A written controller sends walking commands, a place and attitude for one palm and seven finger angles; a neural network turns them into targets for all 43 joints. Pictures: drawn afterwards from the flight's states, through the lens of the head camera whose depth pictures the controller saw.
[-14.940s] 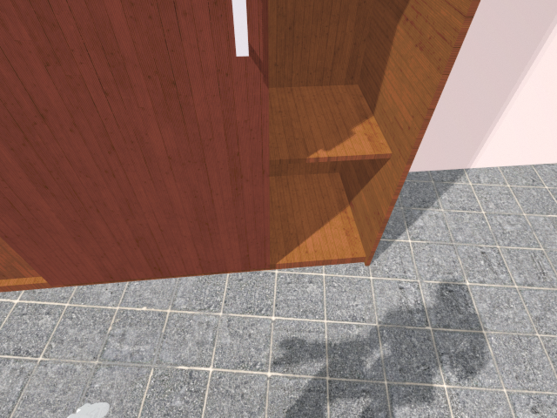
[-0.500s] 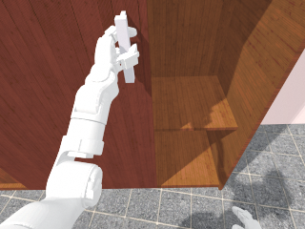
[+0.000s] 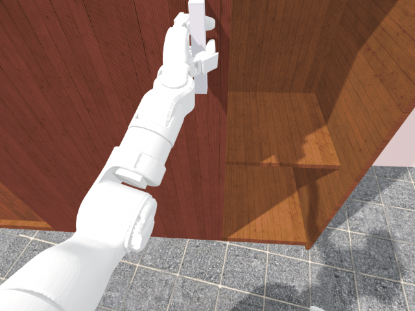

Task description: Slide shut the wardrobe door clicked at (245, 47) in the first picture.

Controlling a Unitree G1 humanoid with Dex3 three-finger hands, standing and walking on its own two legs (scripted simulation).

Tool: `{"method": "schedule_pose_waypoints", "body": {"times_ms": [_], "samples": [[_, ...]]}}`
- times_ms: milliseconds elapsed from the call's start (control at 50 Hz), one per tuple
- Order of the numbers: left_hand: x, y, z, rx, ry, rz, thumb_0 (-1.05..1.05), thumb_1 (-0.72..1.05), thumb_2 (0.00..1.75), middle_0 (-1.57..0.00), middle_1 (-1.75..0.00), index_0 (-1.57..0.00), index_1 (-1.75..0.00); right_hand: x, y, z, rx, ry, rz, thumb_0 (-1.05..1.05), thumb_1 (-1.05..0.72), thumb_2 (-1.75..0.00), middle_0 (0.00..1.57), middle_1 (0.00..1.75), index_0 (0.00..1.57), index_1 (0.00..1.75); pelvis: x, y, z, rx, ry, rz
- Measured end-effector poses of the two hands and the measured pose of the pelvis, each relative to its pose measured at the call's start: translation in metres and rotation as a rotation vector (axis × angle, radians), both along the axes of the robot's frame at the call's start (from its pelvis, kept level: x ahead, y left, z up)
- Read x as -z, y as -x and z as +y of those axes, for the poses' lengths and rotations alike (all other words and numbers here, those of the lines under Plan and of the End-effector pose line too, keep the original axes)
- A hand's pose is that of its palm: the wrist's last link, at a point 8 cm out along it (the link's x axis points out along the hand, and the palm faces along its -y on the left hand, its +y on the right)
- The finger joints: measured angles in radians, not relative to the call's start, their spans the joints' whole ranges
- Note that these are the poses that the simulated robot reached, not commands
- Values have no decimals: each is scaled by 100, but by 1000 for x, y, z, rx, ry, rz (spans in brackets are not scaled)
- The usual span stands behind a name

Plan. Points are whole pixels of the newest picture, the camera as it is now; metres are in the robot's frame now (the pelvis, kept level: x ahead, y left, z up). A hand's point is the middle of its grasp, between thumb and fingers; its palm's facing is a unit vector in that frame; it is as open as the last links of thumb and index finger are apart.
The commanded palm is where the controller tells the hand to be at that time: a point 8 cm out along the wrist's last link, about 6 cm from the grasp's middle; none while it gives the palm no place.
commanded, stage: tug the door sideways, standing still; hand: left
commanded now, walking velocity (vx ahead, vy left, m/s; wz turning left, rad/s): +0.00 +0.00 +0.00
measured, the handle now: (200, 46) +0.52 +0.04 +0.26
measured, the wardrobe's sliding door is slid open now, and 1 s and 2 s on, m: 0.41 0.40 0.16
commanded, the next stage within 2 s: step sideways, sliding the door along in 0.14 s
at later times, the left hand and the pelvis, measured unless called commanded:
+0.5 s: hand (207, 61) +0.47 +0.02 +0.26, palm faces -0.08 -0.99 -0.11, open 6.4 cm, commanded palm +0.46 +0.05 +0.26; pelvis -0.02 -0.01 -0.01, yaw -5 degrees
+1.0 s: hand (215, 61) +0.48 +0.01 +0.25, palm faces +0.08 -0.99 -0.07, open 6.4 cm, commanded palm +0.46 -0.02 +0.25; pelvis +0.02 -0.13 -0.02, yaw +4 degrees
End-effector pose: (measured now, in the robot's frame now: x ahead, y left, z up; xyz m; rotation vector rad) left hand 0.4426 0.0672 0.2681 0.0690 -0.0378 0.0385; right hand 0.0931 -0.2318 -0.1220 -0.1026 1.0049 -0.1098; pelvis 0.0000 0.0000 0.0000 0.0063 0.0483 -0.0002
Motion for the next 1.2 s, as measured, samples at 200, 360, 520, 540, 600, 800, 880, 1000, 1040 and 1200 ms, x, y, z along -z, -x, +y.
{"method": "schedule_pose_waypoints", "body": {"times_ms": [200,360,520,540,600,800,880,1000,1040,1200], "samples": [[0,0,0,6,1,-1,-4,75,78,-33,-138,-22,-140,2,37,-1,27,20,28,1,-91,-90,20,30,20,30,0,10,7,6,6,9],[5,-7,9,112,-16,-114,-5,68,78,-37,-139,-25,-140,1,41,-6,87,47,-33,1,-91,-90,20,30,20,30,4,15,11,66,4,-1],[12,-13,10,136,-38,-246,-10,65,81,-43,-140,-23,-137,14,37,-20,123,44,-20,1,-91,-90,20,30,20,30,12,19,-10,91,-18,-38],[13,-13,10,126,-41,-255,-10,65,81,-44,-140,-23,-138,17,36,-23,112,36,-7,1,-91,-90,20,30,20,30,13,19,-15,88,-18,-46],[14,-12,7,90,-44,-271,-10,67,83,-45,-140,-21,-138,26,31,-33,71,13,35,1,-91,-90,20,30,20,30,14,16,-32,65,0,-69],[20,-14,-1,31,9,-361,-6,73,85,-46,-140,-17,-140,9,-57,-73,-99,64,19,1,-91,-90,20,30,20,30,7,-4,-78,-24,-24,-69],[23,-16,-1,40,6,-403,-6,73,85,-46,-140,-16,-138,7,-109,-82,-141,41,-70,1,-91,-90,20,30,20,30,15,-5,-93,-53,-28,-89],[23,-15,-5,-7,-31,-418,-8,73,84,-48,-140,-16,-136,6,-162,-88,-232,-12,-112,1,-91,-90,20,30,20,30,16,-23,-132,-75,13,-117],[23,-15,-7,-41,-51,-419,-8,72,84,-48,-140,-16,-135,8,-176,-91,-266,-37,-124,1,-91,-90,20,30,20,30,19,-33,-151,-81,20,-132],[22,-12,-22,-232,-148,-407,-11,68,83,-48,-141,-19,-129,21,-226,-125,-318,-88,-153,1,-91,-90,20,30,20,30,22,-69,-213,-163,7,-162]]}}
